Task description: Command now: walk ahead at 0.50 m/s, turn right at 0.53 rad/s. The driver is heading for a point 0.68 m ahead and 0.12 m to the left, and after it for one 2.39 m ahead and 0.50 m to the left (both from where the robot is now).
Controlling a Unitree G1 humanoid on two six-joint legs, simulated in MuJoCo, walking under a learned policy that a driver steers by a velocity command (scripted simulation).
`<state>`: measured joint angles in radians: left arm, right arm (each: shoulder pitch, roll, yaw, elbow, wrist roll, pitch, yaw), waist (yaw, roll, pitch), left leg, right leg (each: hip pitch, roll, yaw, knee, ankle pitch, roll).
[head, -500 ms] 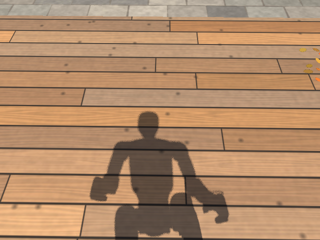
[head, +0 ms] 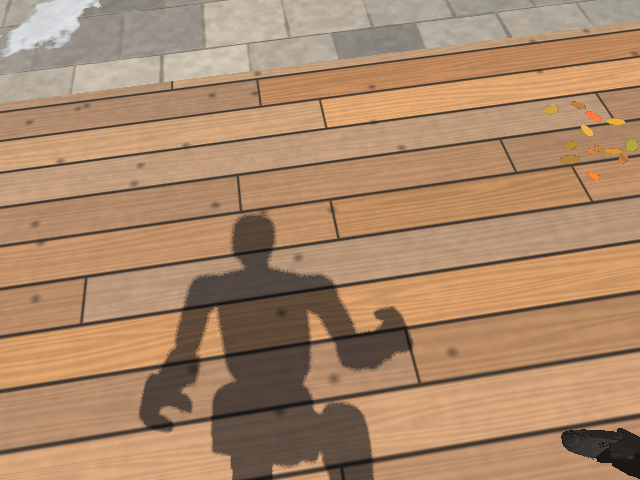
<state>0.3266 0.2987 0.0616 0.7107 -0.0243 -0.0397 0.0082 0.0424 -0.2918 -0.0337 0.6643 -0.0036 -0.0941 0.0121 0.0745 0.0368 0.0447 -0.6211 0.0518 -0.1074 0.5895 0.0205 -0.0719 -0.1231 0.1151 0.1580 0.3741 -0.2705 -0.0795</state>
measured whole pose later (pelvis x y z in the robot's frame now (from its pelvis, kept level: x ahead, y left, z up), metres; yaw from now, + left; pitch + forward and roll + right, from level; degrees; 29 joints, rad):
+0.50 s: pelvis +0.27 +0.03 +0.00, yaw -2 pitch +2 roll +1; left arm 0.04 0.26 0.02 0.64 -0.01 -0.09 -0.02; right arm 0.42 -0.27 -0.05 0.83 0.03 -0.06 0.00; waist -0.12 -0.03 0.03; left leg -0.07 -0.06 -0.07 0.30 -0.26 0.04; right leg -0.55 -0.04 0.08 0.56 -0.04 0.04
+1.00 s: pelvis +0.52 +0.02 -0.01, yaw +16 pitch +1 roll -3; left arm 0.33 0.30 0.08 0.83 -0.01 -0.08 0.00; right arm 0.10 -0.29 -0.05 0.64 0.02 -0.02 0.05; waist 0.09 0.04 0.04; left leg -0.65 0.09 -0.01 0.69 -0.04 0.02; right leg 0.06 0.01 -0.21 0.23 -0.31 0.02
